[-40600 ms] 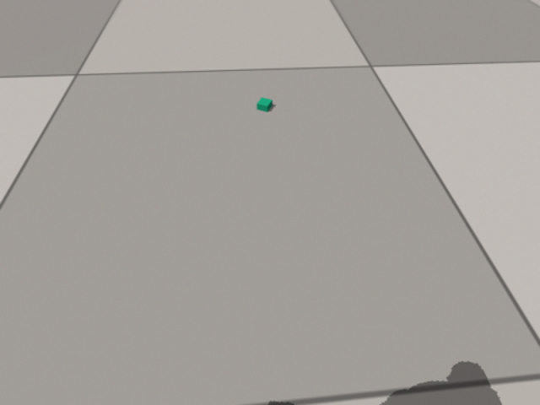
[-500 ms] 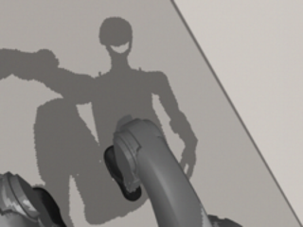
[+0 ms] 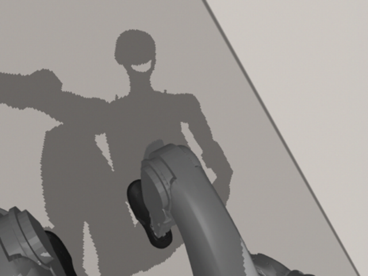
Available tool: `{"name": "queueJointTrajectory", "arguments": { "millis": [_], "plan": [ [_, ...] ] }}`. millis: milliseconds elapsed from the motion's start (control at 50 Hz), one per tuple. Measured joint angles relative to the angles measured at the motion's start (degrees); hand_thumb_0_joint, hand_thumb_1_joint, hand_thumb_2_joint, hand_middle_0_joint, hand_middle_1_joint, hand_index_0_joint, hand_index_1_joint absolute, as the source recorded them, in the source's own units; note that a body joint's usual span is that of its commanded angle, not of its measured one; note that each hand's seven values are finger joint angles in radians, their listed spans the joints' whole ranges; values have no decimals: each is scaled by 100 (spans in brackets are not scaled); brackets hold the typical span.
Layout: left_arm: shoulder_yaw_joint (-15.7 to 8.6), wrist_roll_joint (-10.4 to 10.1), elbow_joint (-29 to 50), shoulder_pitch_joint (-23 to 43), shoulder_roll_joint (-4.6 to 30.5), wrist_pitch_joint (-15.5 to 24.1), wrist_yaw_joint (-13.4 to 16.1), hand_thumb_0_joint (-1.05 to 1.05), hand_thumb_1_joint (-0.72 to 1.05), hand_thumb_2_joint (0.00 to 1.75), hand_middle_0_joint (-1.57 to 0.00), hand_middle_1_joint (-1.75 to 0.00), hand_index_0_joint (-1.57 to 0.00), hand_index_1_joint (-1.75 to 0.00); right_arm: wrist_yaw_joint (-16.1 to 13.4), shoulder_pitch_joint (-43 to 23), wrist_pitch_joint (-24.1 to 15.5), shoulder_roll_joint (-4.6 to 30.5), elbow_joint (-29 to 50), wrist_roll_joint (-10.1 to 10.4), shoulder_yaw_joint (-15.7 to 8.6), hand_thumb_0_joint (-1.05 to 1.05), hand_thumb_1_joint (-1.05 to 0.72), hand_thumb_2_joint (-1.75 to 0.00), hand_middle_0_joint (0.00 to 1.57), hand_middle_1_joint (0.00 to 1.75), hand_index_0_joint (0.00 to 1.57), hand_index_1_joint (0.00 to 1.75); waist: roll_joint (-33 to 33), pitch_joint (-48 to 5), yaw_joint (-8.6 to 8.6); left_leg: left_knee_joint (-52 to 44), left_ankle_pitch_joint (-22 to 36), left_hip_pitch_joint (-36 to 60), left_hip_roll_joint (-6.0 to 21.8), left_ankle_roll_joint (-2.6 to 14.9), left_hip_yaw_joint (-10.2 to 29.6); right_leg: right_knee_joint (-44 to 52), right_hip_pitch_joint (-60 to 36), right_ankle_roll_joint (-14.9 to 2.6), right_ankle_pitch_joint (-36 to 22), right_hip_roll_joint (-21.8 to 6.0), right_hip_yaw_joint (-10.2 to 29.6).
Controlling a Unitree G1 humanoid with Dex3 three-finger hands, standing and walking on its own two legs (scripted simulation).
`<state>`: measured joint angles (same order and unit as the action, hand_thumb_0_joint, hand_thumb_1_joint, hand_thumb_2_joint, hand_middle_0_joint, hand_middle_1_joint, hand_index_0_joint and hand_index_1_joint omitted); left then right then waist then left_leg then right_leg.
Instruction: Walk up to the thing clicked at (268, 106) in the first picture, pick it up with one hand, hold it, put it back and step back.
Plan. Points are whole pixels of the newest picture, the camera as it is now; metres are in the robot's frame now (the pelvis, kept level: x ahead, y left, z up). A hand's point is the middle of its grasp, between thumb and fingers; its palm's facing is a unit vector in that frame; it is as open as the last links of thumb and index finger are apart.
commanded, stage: rest palm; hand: left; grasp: from above
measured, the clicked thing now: out of the picture +0.43 +0.39 -0.30
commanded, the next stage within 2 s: close in 1.38 s
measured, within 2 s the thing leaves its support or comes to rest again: neither
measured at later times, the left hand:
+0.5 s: hand out of the picture +0.44 +0.36 -0.25, palm faces +0.10 -0.43 -0.90, open 12.8 cm
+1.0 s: hand out of the picture +0.44 +0.36 -0.25, palm faces +0.11 -0.44 -0.89, open 12.8 cm
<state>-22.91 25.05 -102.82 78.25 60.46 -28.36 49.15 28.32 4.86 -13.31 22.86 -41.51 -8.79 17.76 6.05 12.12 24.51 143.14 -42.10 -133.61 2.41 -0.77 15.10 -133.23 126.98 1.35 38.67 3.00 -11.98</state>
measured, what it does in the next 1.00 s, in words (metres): stands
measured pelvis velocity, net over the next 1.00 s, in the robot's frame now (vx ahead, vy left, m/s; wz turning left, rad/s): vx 0.00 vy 0.00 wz -0.03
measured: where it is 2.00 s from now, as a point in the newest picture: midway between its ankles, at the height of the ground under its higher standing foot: (113, 251)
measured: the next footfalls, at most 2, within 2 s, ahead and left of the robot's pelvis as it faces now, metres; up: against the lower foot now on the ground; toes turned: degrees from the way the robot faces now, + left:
none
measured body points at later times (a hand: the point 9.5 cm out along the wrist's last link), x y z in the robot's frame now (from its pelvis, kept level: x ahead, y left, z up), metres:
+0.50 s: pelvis +0.00 +0.00 -0.01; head +0.31 +0.11 +0.30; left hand +0.44 +0.37 -0.19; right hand +0.01 -0.25 -0.05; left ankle +0.06 +0.13 -0.29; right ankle +0.11 -0.11 -0.29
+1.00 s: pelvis +0.00 +0.00 +0.00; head +0.31 +0.12 +0.30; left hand +0.44 +0.38 -0.20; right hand +0.01 -0.25 -0.04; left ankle +0.06 +0.13 -0.29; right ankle +0.11 -0.11 -0.29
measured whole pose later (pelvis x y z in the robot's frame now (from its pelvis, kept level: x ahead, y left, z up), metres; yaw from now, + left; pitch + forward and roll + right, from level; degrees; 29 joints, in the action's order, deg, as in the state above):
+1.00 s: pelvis +0.00 +0.00 +0.00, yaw -2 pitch +30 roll -16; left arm -22.0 24.5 -100.4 77.8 63.7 -26.6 49.6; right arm 28.0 5.7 -13.1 24.6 -38.6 -8.2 20.2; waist 7.8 13.0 25.7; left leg 144.8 -43.0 -134.6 2.6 -0.6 16.6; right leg -133.6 127.6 1.9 38.7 3.6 -13.0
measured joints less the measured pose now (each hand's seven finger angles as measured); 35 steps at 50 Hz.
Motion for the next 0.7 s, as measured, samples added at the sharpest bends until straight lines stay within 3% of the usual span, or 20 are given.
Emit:
{"name": "queueJointTrajectory", "arguments": {
  "millis": [100,220,380,700],
  "plan": [
    [63,139,96,6,6,5,148,0,-27,78,-31,-78,-30,-81,-2,8,-25,51,43,-17,24,0,-95,-92,19,30,20,30,101,80,26,13,-15,-3,-19,-12,41,12,-24,-1,18,-6,-34],
    [-19,-126,159,92,122,58,353,0,-29,79,-29,-77,-29,-83,82,84,-66,192,165,-43,111,0,-95,-92,19,30,20,30,139,174,59,40,-64,37,-33,-36,81,-6,-68,-12,66,-12,-66],
    [53,-275,129,115,241,9,283,0,-28,81,-29,-76,-28,-85,88,111,-27,317,309,-25,202,0,-95,-92,19,30,20,30,86,167,97,99,-75,-43,-8,-15,99,-40,22,14,42,18,-73],
    [67,30,214,-73,216,45,67,0,-33,83,-28,-80,-24,-87,1,91,32,93,250,61,235,0,-95,-92,19,30,20,30,130,111,96,128,-30,-64,10,5,130,-24,36,35,-38,50,-93]
  ]
}}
